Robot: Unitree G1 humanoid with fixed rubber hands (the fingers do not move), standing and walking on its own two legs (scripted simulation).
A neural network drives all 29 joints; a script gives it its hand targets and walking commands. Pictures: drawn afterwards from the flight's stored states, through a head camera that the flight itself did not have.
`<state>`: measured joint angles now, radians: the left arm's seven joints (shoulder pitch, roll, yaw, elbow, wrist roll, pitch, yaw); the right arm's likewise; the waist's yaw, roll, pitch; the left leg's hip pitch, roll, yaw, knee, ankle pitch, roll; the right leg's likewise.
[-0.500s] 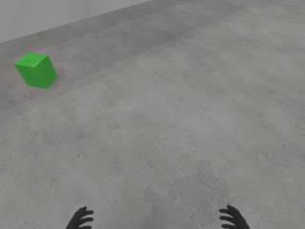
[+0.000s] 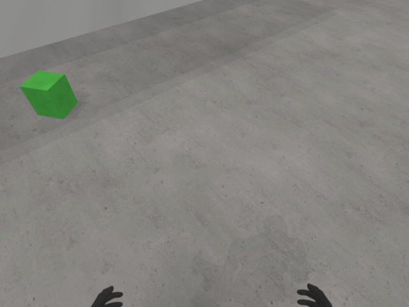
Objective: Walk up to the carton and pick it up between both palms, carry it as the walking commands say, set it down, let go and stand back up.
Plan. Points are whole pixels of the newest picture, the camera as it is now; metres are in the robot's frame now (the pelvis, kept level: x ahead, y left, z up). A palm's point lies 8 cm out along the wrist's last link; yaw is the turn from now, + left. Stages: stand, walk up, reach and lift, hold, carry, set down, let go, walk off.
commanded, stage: stand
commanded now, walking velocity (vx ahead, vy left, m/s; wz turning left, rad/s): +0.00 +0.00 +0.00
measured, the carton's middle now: (51, 95) +1.55 +1.12 -0.64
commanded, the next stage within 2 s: walk up in 0.30 s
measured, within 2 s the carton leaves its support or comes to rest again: neither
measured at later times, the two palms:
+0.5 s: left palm out of the picture +0.08 +0.23 -0.12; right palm out of the picture +0.08 -0.23 -0.11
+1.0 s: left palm out of the picture -0.07 +0.23 -0.13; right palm (286, 260) +0.23 -0.17 -0.11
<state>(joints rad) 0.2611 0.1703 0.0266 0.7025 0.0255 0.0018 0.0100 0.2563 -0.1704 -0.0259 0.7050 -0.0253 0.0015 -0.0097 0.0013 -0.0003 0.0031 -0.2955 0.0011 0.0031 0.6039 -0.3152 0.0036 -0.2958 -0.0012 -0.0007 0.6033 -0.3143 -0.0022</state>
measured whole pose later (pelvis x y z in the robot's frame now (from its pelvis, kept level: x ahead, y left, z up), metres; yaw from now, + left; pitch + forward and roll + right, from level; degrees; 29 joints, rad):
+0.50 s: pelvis +0.00 +0.00 +0.00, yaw +0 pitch +0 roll +0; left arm 0.27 0.17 0.05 0.79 0.02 0.01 0.01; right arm 0.27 -0.17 -0.03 0.80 -0.02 0.00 -0.03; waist 0.00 0.00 0.02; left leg -0.27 0.01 0.00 0.56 -0.29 0.00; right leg -0.29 0.00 -0.01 0.60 -0.29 0.00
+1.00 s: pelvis +0.05 +0.03 +0.00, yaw +14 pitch +2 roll -1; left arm 0.46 0.17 0.06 0.98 0.01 -0.04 0.02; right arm 0.18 -0.20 -0.05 0.81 -0.03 -0.01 0.01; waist 0.06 0.00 0.02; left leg -0.32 0.03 0.09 0.54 -0.24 0.03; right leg -0.13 -0.09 -0.22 0.50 -0.38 0.03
